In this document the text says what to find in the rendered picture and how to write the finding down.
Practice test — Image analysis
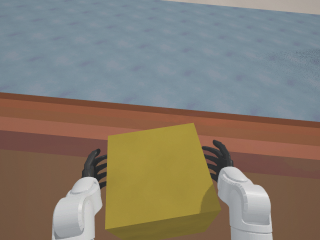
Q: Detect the right robot forearm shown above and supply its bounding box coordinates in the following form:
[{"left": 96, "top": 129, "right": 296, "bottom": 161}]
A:
[{"left": 217, "top": 166, "right": 273, "bottom": 240}]

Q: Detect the left robot forearm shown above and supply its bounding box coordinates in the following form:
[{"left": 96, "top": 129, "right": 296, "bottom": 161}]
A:
[{"left": 52, "top": 177, "right": 103, "bottom": 240}]

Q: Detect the robot left hand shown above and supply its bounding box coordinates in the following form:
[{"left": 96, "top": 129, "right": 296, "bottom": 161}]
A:
[{"left": 81, "top": 148, "right": 108, "bottom": 189}]

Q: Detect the carton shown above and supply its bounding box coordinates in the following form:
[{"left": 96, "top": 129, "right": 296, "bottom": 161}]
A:
[{"left": 105, "top": 123, "right": 222, "bottom": 240}]

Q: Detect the robot right hand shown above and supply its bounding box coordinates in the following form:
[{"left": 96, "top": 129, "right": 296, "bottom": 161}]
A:
[{"left": 201, "top": 140, "right": 234, "bottom": 183}]

